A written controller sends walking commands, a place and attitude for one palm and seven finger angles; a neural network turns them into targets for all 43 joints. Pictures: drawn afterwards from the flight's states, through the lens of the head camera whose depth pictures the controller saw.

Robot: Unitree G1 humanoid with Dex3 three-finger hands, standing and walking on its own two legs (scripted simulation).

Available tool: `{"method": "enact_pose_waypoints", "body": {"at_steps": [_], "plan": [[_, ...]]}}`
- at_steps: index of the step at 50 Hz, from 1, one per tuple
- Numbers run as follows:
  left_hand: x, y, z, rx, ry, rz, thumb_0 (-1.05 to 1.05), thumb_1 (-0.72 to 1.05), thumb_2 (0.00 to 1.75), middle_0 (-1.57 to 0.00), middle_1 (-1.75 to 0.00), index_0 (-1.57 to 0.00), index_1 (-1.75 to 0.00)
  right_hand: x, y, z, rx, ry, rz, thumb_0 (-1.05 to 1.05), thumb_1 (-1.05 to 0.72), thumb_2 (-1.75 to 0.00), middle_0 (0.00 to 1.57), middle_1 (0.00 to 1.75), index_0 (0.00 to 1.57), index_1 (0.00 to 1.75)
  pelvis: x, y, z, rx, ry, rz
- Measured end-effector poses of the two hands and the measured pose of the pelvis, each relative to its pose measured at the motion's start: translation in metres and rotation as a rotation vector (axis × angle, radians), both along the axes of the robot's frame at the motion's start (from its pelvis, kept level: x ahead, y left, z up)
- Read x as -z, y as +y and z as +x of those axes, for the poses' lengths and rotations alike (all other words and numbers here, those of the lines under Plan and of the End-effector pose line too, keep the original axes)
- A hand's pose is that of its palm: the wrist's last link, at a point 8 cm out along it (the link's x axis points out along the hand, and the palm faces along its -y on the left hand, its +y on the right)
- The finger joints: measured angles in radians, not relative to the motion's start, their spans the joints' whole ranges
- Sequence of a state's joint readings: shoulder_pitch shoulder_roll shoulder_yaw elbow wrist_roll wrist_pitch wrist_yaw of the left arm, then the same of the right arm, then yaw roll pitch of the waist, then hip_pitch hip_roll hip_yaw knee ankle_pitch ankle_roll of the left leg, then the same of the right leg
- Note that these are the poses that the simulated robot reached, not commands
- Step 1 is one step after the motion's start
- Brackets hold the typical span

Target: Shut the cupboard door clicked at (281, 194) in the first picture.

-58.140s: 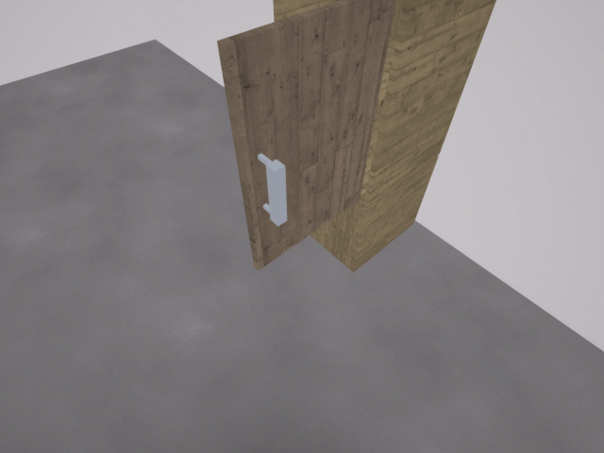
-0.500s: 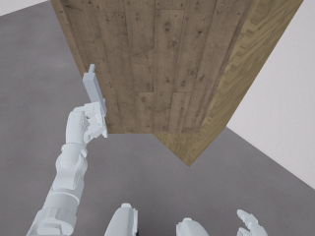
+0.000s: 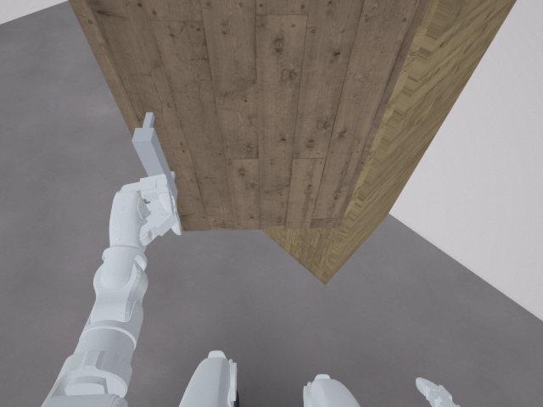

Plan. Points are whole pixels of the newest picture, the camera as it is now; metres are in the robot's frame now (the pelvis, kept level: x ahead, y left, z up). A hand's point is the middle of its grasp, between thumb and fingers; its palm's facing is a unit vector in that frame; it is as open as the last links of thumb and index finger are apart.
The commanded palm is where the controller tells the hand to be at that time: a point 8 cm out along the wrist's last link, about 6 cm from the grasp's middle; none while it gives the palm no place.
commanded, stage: push the door shut along its arc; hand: left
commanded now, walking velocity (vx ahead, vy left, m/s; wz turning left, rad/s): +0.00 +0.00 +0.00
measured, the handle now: (159, 159) +0.49 +0.20 +0.05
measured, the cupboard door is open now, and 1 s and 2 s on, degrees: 46 34 25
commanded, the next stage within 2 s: pull the fist back off the door in 1.90 s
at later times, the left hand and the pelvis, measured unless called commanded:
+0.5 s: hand (178, 185) +0.43 +0.16 +0.05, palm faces -0.06 -1.00 -0.06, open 3.1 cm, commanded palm +0.43 +0.19 +0.05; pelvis -0.01 +0.00 -0.01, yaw +0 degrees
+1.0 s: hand (194, 161) +0.48 +0.14 +0.05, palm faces -0.20 -0.98 -0.07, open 3.1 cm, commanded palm +0.49 +0.17 +0.05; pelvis -0.02 +0.01 -0.03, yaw -1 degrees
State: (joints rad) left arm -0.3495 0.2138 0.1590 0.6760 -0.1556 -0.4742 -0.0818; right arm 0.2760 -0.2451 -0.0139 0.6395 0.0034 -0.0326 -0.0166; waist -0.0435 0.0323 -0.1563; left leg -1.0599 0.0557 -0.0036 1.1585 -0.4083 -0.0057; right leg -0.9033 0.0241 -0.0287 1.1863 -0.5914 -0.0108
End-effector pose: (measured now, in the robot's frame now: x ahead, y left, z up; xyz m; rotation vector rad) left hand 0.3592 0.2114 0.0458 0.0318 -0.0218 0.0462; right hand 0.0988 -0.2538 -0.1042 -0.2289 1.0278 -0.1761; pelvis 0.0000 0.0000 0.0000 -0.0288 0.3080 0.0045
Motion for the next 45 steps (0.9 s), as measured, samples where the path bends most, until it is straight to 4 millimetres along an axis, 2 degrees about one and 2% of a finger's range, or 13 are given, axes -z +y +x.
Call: {"method": "enact_pose_waypoints", "body": {"at_steps": [7, 13, 22, 33, 45], "plan": [[-0.002, -0.006, 0.006, 0.021, 0.0, 0.01, 0.02, 0.9, 0.9, -1.3, -1.5, -1.3, -1.5, -0.002, 0.003, 0.012, -0.017, -0.038, 0.008, 0.01, -0.91, -0.9, 0.2, 0.3, 0.2, 0.3, 0.001, -0.001, -0.001, 0.001, 0.0, 0.002], [-0.004, -0.002, 0.022, 0.045, 0.0, 0.019, 0.02, 0.9, 0.9, -1.3, -1.5, -1.3, -1.5, 0.002, 0.002, 0.009, -0.012, -0.032, 0.003, 0.01, -0.91, -0.9, 0.2, 0.3, 0.2, 0.3, 0.004, -0.002, -0.004, -0.001, 0.006, -0.001], [-0.006, 0.003, 0.049, 0.09, 0.013, 0.023, 0.02, 0.9, 0.9, -1.33, -1.5, -1.3, -1.5, 0.013, -0.005, -0.021, 0.018, 0.059, -0.012, 0.01, -0.91, -0.9, 0.2, 0.3, 0.2, 0.3, 0.011, -0.001, -0.006, -0.005, 0.032, -0.009], [-0.004, -0.005, 0.075, 0.149, 0.031, 0.025, 0.02, 0.9, 0.9, -1.31, -1.5, -1.31, -1.5, 0.021, -0.008, -0.064, 0.073, 0.16, -0.023, 0.01, -0.91, -0.9, 0.2, 0.3, 0.2, 0.3, 0.018, 0.003, -0.011, -0.002, 0.06, -0.016], [-0.006, -0.009, 0.102, 0.202, 0.041, 0.023, 0.02, 0.9, 0.9, -1.3, -1.5, -1.3, -1.5, 0.024, -0.007, -0.09, 0.11, 0.194, -0.033, 0.01, -0.91, -0.9, 0.2, 0.3, 0.2, 0.3, 0.026, 0.006, -0.016, 0.008, 0.087, -0.028]]}}
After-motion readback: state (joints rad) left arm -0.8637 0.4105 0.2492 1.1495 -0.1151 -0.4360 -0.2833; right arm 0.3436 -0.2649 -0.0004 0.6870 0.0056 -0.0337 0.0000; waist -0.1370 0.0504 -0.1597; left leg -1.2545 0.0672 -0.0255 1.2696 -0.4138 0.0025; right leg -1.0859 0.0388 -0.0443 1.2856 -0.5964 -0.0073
